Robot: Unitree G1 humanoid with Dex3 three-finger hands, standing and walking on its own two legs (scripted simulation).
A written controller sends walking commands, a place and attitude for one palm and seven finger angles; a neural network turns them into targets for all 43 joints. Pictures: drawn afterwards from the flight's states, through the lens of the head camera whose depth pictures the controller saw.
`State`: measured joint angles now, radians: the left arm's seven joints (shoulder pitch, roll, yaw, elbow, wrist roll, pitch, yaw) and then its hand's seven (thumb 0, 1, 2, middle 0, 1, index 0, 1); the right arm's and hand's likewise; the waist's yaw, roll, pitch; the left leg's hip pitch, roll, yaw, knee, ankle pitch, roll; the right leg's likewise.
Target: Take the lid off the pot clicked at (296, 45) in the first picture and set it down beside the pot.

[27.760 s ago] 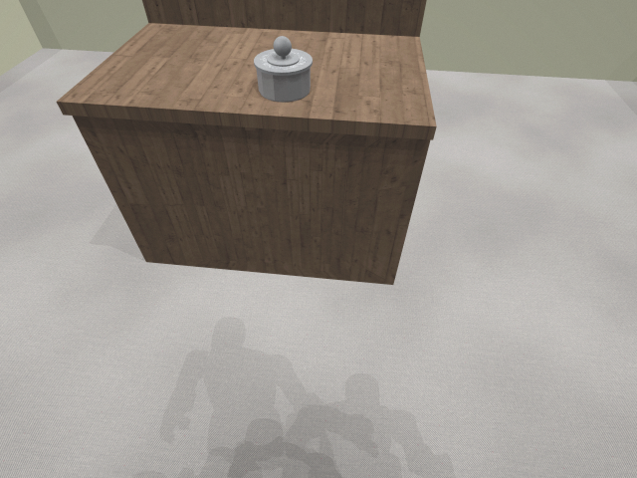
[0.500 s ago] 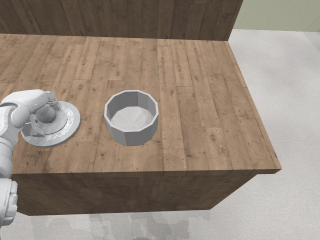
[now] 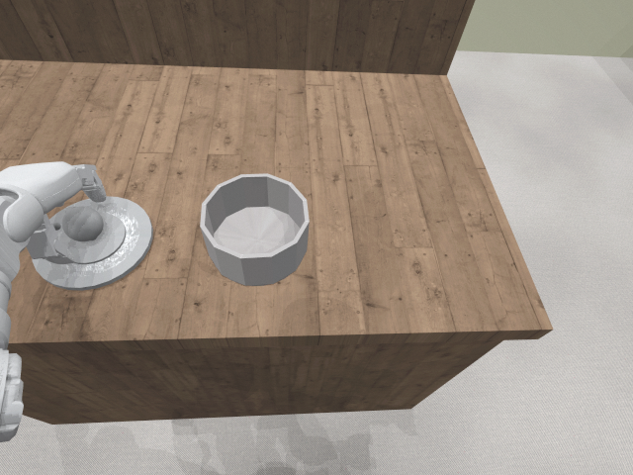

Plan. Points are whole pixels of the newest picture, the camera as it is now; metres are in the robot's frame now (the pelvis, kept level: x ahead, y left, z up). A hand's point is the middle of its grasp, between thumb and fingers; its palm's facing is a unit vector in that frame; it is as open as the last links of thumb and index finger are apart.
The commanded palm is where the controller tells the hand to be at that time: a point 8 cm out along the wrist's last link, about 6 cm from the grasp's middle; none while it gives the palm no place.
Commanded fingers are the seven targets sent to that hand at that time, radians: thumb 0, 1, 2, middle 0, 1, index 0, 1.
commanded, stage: raise the empty hand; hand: left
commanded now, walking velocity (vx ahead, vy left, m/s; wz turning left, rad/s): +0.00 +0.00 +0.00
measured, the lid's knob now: (83, 224) +0.44 +0.32 +0.02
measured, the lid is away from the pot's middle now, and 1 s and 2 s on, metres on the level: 0.24 0.24 0.24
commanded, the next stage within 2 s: draw the hand back to the body in 1.12 s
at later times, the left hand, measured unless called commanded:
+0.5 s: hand (31, 201) +0.41 +0.33 +0.11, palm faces -0.38 -0.07 -0.92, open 11.0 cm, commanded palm +0.42 +0.32 +0.17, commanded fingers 0.00 -0.02 0.67 -0.36 -0.85 -0.36 -0.85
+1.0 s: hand (18, 145) +0.44 +0.33 +0.16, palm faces -0.29 -0.06 -0.96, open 11.0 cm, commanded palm +0.42 +0.31 +0.23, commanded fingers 0.00 -0.02 0.67 -0.36 -0.85 -0.36 -0.85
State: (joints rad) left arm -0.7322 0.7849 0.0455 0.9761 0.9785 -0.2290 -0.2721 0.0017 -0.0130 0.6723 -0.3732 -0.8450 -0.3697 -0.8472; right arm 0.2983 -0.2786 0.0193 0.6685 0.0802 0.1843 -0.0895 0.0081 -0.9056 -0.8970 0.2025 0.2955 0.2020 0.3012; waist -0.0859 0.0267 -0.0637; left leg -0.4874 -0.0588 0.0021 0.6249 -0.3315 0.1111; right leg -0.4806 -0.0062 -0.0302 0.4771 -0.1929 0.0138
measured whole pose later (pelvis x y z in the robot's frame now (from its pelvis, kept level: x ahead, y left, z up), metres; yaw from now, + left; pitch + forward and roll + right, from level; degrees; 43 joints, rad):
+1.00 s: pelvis +0.01 +0.01 +0.01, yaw +2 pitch +7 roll -3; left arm -0.86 0.79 -0.03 0.82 0.92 -0.08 -0.41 0.00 -0.01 0.67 -0.37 -0.85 -0.37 -0.85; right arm 0.27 -0.29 0.03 0.64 0.08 0.17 -0.04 0.01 -0.91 -0.90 0.20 0.30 0.20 0.30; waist -0.06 0.05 -0.04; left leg -0.30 -0.09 -0.02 0.45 -0.26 0.12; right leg -0.30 -0.04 -0.04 0.33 -0.15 0.01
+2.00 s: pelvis +0.01 -0.03 +0.02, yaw +1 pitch -1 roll -2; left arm -0.34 0.49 0.32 0.29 0.01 -0.13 0.05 0.00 0.03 0.68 -0.36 -0.82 -0.36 -0.82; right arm 0.25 -0.23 0.08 0.63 0.04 -0.04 -0.07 0.01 -0.90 -0.90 0.20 0.30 0.20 0.30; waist -0.01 0.00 0.03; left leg -0.11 -0.04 -0.02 0.42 -0.28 0.06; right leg -0.13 0.01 -0.04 0.34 -0.17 -0.01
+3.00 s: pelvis -0.01 -0.07 +0.02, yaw +1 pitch -6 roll -1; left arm 0.25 0.35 0.33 -0.20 -0.11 -0.11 0.10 0.02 0.89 0.90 -0.21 -0.31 -0.21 -0.31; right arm 0.17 -0.24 0.04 0.67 0.04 -0.11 -0.06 0.02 -0.91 -0.90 0.20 0.30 0.20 0.30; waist 0.04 0.07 0.03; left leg -0.06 -0.01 -0.03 0.43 -0.27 0.01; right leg -0.10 0.05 -0.05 0.37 -0.18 -0.05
